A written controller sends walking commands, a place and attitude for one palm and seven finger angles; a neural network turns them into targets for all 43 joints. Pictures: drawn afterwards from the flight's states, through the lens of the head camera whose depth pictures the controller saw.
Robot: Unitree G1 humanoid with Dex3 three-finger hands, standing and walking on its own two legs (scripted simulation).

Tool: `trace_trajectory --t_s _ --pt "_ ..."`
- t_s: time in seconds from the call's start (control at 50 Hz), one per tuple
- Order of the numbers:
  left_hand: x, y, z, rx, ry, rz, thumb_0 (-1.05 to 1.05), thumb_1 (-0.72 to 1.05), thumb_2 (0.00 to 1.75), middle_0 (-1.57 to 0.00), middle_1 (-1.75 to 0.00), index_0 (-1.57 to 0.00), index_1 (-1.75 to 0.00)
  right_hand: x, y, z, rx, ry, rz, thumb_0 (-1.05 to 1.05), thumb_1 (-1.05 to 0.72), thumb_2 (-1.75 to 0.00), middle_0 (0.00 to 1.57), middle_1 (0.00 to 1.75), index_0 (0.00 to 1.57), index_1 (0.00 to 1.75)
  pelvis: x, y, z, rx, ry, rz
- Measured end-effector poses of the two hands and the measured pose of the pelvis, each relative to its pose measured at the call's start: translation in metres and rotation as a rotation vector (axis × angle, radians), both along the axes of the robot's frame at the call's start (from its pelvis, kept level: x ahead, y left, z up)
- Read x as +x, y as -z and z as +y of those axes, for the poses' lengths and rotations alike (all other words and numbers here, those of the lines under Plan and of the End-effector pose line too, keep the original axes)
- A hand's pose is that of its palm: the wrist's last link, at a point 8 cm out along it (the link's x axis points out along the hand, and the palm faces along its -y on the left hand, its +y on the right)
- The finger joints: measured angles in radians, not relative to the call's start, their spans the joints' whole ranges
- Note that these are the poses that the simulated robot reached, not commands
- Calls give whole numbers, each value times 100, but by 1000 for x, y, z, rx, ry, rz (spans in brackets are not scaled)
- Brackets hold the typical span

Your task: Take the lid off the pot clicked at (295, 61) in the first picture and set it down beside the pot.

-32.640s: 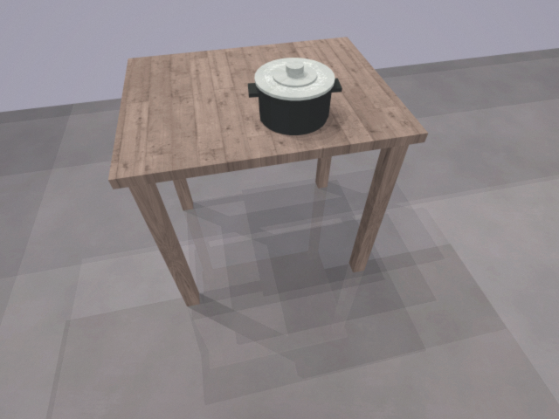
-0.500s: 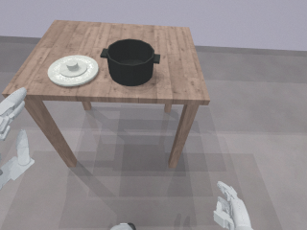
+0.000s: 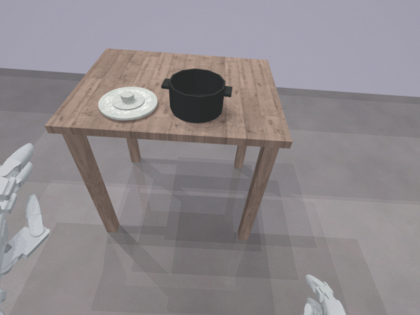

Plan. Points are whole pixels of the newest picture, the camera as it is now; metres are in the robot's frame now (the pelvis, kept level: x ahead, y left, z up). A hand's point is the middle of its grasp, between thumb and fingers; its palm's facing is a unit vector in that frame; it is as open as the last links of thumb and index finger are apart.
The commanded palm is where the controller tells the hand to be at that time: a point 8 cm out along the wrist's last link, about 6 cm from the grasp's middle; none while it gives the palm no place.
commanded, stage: stop stepping back and stand still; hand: left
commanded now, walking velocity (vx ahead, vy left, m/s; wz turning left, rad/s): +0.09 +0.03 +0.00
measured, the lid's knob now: (127, 96) +0.79 +0.32 -0.01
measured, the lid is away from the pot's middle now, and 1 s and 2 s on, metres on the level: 0.24 0.24 0.24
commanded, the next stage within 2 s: let the arm hang, fingers relaxed in 0.90 s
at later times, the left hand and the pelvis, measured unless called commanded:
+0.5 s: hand (105, 289) +0.21 +0.23 -0.12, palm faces +0.10 -0.96 -0.28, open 7.4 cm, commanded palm none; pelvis +0.04 +0.01 -0.01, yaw +2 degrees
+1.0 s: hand out of the picture +0.05 +0.17 -0.17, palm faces +0.05 -0.98 -0.21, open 7.3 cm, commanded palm none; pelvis +0.06 +0.00 +0.00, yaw +1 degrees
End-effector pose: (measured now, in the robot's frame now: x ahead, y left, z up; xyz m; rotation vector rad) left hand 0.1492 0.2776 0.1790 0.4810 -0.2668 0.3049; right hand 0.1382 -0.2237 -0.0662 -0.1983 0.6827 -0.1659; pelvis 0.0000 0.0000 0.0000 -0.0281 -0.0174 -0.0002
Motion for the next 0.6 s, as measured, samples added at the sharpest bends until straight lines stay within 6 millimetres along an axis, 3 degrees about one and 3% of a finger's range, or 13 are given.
trace_trajectory --t_s 0.12,0.22,0.3,0.32,0.36,0.4,0.44,0.48,0.52,0.56,0.6 --pt "3 7 8 -46 1 -26 2 89 90 -22 -30 -21 -30 9 1 3 -36 2 11 2 -90 -90 20 30 21 30 6 5 10 -3 5 -14" --pt "21 4 16 -10 -34 4 2 89 90 -21 -30 -21 -30 21 -4 10 -15 -1 -5 2 -91 -90 20 30 21 30 18 0 9 11 -1 3" --pt "35 3 12 4 -20 25 2 89 90 -21 -30 -21 -30 35 -1 11 -5 -27 15 2 -90 -90 20 30 21 30 26 -2 7 8 -3 13" --pt "41 10 11 20 -7 50 2 89 90 -21 -30 -21 -30 39 3 9 4 -42 20 2 -90 -90 20 30 21 30 28 -1 7 8 -11 24" --pt "58 52 16 -14 -9 205 1 89 90 -21 -30 -21 -30 43 16 3 18 -65 73 1 -90 -90 20 30 21 30 30 2 10 11 -29 43" --pt "69 114 21 -117 -52 432 1 90 90 -21 -30 -21 -30 44 32 -2 20 -61 143 1 -90 -90 20 30 21 30 34 7 13 9 -47 50" --pt "67 182 20 -239 -103 672 1 90 90 -20 -30 -20 -30 39 43 -6 10 -49 207 1 -91 -90 20 30 21 30 38 12 15 8 -55 51" --pt "50 243 8 -345 -136 908 1 90 90 -20 -30 -20 -30 29 48 -9 -3 -28 267 1 -91 -90 20 30 21 30 42 14 15 18 -49 45" --pt "23 289 -12 -421 -139 1124 1 91 90 -20 -30 -20 -30 16 50 -11 -15 -2 319 1 -91 -90 20 30 20 30 46 14 14 30 -34 39" --pt "-8 319 -35 -473 -126 1308 1 91 90 -20 -30 -20 -30 -1 52 -13 -21 29 375 1 -91 -90 20 30 20 30 49 13 11 42 -18 37" --pt "-36 333 -51 -522 -151 1420 1 93 90 -20 -30 -20 -30 -21 55 -15 -21 56 448 1 -91 -90 20 30 20 30 50 10 7 48 -16 36"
